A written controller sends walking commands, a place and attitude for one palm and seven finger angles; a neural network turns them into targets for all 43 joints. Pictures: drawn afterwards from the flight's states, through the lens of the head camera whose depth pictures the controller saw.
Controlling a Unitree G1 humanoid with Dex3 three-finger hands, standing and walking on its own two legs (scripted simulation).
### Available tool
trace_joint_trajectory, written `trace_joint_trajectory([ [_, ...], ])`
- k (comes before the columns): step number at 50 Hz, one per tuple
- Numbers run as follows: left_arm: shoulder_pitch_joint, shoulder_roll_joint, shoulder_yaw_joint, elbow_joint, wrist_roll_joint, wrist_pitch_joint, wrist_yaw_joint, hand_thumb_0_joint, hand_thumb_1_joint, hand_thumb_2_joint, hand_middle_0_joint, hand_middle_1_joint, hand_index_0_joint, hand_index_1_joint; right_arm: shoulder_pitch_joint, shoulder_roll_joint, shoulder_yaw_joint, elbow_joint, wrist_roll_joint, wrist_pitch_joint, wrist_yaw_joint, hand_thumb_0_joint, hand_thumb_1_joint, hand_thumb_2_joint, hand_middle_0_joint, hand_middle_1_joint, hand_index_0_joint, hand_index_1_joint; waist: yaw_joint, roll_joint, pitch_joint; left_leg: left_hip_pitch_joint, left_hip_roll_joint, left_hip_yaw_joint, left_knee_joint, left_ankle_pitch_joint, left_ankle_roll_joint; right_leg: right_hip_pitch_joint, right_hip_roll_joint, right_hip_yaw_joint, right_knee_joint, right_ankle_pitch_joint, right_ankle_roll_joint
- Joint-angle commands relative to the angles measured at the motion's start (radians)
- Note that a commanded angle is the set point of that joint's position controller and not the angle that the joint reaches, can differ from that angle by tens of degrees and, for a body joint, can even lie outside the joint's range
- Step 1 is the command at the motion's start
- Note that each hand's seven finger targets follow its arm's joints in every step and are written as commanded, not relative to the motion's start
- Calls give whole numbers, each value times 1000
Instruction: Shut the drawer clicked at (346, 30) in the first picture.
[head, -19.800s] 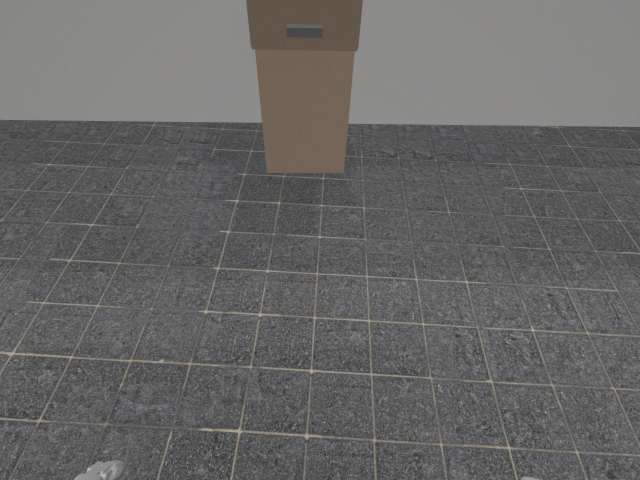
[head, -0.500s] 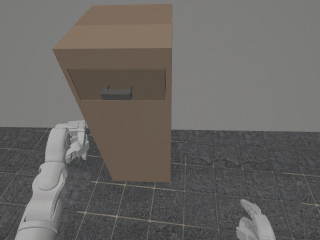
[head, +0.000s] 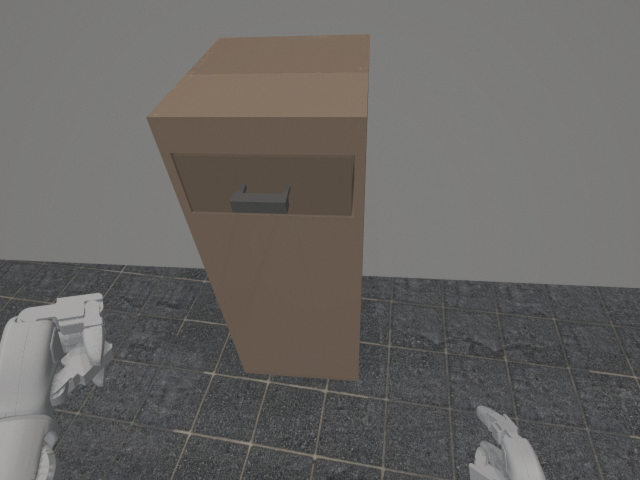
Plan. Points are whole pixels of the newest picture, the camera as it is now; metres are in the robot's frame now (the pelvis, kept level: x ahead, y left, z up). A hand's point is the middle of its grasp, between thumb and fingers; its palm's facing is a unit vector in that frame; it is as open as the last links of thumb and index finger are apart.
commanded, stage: draw the hand back to the body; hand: left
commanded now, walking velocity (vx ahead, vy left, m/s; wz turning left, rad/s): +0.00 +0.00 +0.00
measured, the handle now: (262, 196) +0.60 +0.19 +0.03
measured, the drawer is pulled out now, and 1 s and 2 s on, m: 0.00 0.00 0.00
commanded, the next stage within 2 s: step back with the hand held close in 0.22 s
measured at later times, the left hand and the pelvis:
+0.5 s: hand (76, 356) +0.18 +0.25 +0.16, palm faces +0.37 -0.81 -0.45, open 3.2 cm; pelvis -0.01 +0.01 +0.00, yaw +0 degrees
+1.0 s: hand (21, 430) +0.11 +0.27 +0.15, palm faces +0.32 -0.81 -0.49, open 3.2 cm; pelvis -0.08 +0.03 -0.01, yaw +1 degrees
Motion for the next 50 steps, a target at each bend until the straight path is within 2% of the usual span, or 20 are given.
trace_joint_trajectory([
  [1,-5,181,150,-277,-8,-75,25,0,900,900,-1400,-1600,-1400,-1600,-152,-95,-38,-176,-3,-80,-16,0,-900,-900,200,300,200,300,8,-44,-53,96,-2,-31,-35,179,25,-127,5,17,-82,236,-3],
  [2,14,182,157,-298,-8,-81,26,0,900,900,-1400,-1600,-1400,-1600,-152,-95,-41,-176,-1,-85,-17,0,-900,-900,200,300,200,300,9,-30,-59,96,-1,-33,-33,176,23,-126,5,17,-79,230,-4],
  [5,-3,145,123,-245,-3,-74,27,0,900,900,-1400,-1600,-1400,-1600,-143,-100,-45,-159,-3,-91,-22,0,-900,-900,200,300,200,300,-4,-84,3,87,-1,-32,-36,139,28,-171,9,17,-103,185,1],
  [7,-40,142,114,-239,2,-75,31,0,900,900,-1400,-1600,-1400,-1600,-139,-102,-44,-155,-4,-92,-28,0,-900,-900,200,300,200,300,-8,-56,9,90,0,-34,-42,109,28,-179,2,18,-101,146,0],
  [15,-38,178,150,-272,5,-80,42,0,900,900,-1400,-1600,-1400,-1600,-149,-98,-38,-152,-10,-115,-36,0,-900,-900,200,300,200,300,16,-27,-33,99,-4,-44,-45,123,24,-137,2,27,-101,159,-7],
  [16,-42,154,128,-272,1,-78,39,0,900,900,-1400,-1600,-1400,-1600,-151,-92,-34,-152,-10,-113,-35,0,-900,-900,200,300,200,300,10,-19,-15,92,-3,-44,-47,125,23,-137,1,25,-96,163,-7],
  [17,-42,165,139,-270,1,-76,40,0,900,900,-1400,-1600,-1400,-1600,-150,-94,-34,-154,-10,-114,-34,0,-900,-900,200,300,200,300,14,-24,-11,84,-3,-48,-50,125,21,-134,2,22,-96,161,-8],
  [18,-158,306,281,-374,12,-119,43,0,900,900,-1400,-1600,-1400,-1600,-144,-120,-42,-187,-9,-82,-22,0,-900,-900,200,300,200,300,-28,-26,61,5,14,-60,-12,85,45,-224,-44,112,-149,201,0],
  [19,-35,226,231,-266,10,-121,32,0,900,900,-1400,-1600,-1400,-1600,-135,-102,-43,-165,-14,-62,-20,0,-900,-900,200,300,200,300,-32,-69,42,3,15,-68,6,105,43,-215,-64,99,-140,218,-1],
  [20,-13,215,217,-278,16,-127,25,0,900,900,-1400,-1600,-1400,-1600,-141,-109,-48,-181,-14,-51,-16,0,-900,-900,200,300,200,300,-32,-52,43,7,11,-65,3,122,39,-227,-61,98,-139,239,0],
  [22,85,162,176,-248,16,-125,17,0,900,900,-1400,-1600,-1400,-1600,-125,-108,-55,-189,-16,-23,-11,0,-900,-900,200,300,200,300,-38,-38,-23,16,29,-62,-6,212,40,-193,-58,65,-90,281,11],
  [26,146,186,199,-286,11,-126,19,0,900,900,-1400,-1600,-1400,-1600,-121,-106,-69,-213,-10,14,-12,0,-900,-900,200,300,200,300,-39,-55,-125,40,48,-60,2,374,41,-159,-46,39,-30,374,27],
  [29,160,218,228,-335,7,-128,28,0,900,900,-1400,-1600,-1400,-1600,-120,-104,-77,-233,-4,30,-16,0,-900,-900,200,300,200,300,-38,-70,-161,21,57,-63,9,411,40,-146,-40,37,5,399,32],
  [30,160,239,241,-354,6,-129,31,0,900,900,-1400,-1600,-1400,-1600,-127,-110,-78,-237,-5,31,-20,0,-900,-900,200,300,200,300,-33,-49,-168,15,54,-63,10,406,39,-151,-37,38,7,392,32],
  [31,170,224,229,-355,6,-130,33,0,900,900,-1400,-1600,-1400,-1600,-118,-105,-78,-239,-3,32,-20,0,-900,-900,200,300,200,300,-38,-34,-163,-3,58,-70,3,401,39,-147,-35,35,20,375,31],
  [37,194,228,241,-380,9,-139,49,0,900,900,-1400,-1600,-1400,-1600,-108,-110,-84,-246,-1,21,-27,0,-900,-900,200,300,200,300,-41,-18,-151,-96,79,-91,-19,278,43,-150,-22,42,58,287,33],
  [44,181,219,239,-372,20,-173,64,0,900,900,-1400,-1600,-1400,-1600,-102,-116,-85,-238,-3,-11,-31,0,-900,-900,200,300,200,300,-58,-30,-71,-285,77,-136,-75,-152,51,-169,-24,72,26,46,22],
  [45,174,237,254,-395,24,-180,67,0,900,900,-1400,-1600,-1400,-1600,-106,-125,-88,-239,-5,-18,-34,0,-900,-900,200,300,200,300,-58,-13,-75,-305,83,-146,-86,-185,54,-154,-16,71,29,33,23],
  [47,179,217,242,-385,29,-190,68,0,900,900,-1400,-1600,-1400,-1600,-100,-121,-84,-239,-6,-28,-35,0,-900,-900,200,300,200,300,-58,-2,-64,-359,94,-167,-106,-244,61,-135,-8,70,60,3,22],
  [50,170,234,268,-415,41,-205,70,0,900,900,-1400,-1600,-1400,-1600,-100,-131,-87,-239,-12,-52,-39,0,-900,-900,200,300,200,300,-53,69,-81,-456,130,-209,-166,-358,78,-61,23,59,147,-2,27],
])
